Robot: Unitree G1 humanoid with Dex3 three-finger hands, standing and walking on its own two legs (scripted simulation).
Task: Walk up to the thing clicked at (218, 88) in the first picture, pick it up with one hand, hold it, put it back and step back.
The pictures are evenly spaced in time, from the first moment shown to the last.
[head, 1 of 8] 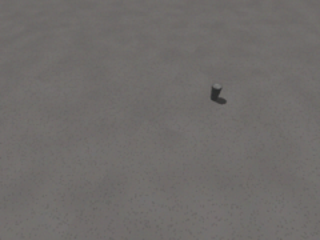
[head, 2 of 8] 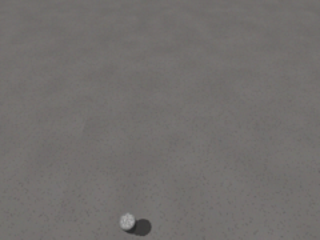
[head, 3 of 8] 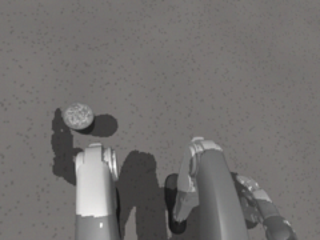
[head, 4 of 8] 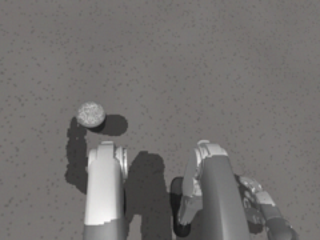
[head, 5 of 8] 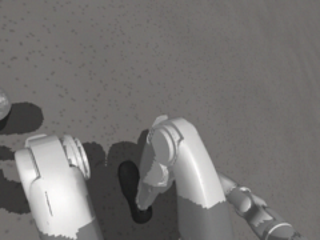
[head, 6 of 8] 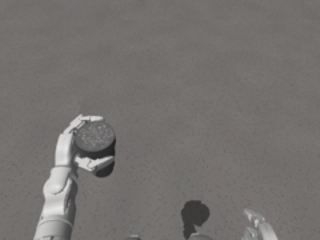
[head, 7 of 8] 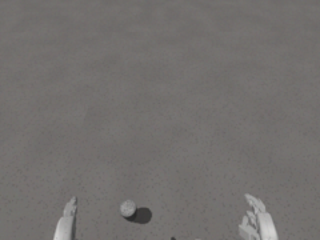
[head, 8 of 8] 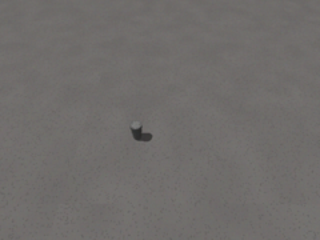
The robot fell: no
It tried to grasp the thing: yes
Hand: left
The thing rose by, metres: 0.68
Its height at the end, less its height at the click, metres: +0.00
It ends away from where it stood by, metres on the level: 0.01
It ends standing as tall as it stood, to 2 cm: yes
